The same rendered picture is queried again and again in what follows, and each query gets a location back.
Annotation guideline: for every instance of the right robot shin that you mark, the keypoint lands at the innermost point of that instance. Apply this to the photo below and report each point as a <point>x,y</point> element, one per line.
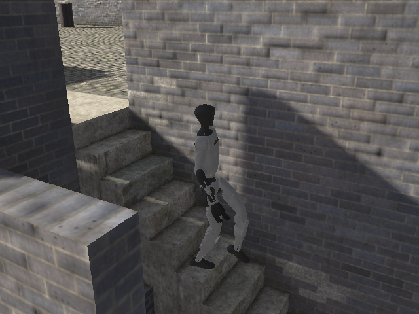
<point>206,245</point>

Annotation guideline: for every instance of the robot right forearm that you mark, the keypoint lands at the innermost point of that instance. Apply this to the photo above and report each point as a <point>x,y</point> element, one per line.
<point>201,178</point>

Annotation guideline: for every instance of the robot right hand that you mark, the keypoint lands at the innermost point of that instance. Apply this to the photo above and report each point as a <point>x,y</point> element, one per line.
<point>218,210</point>

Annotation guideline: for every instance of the humanoid robot torso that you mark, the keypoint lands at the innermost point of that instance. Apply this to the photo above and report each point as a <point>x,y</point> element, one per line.
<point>211,160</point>

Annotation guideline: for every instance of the right robot upper arm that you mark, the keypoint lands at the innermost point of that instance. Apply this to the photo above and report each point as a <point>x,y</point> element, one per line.
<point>201,146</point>

